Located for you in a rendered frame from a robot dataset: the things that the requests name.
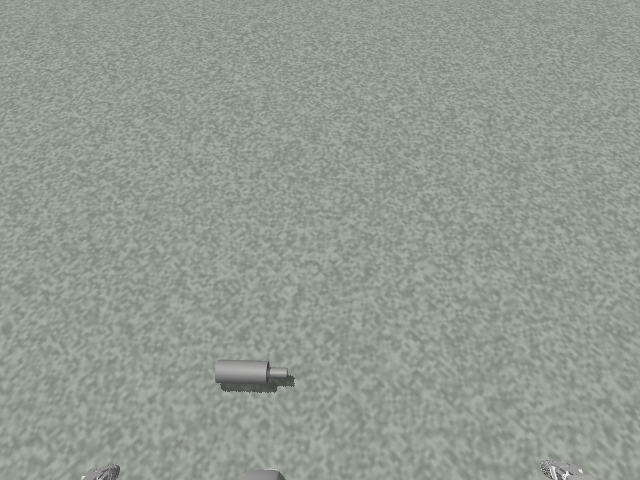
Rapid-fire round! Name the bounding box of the left robot hand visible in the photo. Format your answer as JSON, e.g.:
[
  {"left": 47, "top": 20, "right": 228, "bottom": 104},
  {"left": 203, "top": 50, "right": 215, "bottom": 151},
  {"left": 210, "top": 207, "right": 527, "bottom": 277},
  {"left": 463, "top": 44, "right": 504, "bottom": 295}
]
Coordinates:
[{"left": 81, "top": 464, "right": 120, "bottom": 480}]

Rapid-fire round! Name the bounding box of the right robot hand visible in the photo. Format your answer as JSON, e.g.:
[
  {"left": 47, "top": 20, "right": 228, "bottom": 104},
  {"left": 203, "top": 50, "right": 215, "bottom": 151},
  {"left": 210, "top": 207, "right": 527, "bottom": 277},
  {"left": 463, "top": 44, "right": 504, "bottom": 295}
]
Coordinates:
[{"left": 540, "top": 460, "right": 596, "bottom": 480}]

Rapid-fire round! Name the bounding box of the bottle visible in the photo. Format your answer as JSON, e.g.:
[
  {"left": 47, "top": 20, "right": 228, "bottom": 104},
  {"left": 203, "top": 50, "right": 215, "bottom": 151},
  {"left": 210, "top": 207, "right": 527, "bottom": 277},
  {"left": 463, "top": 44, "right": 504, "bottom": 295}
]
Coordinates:
[{"left": 215, "top": 360, "right": 288, "bottom": 384}]

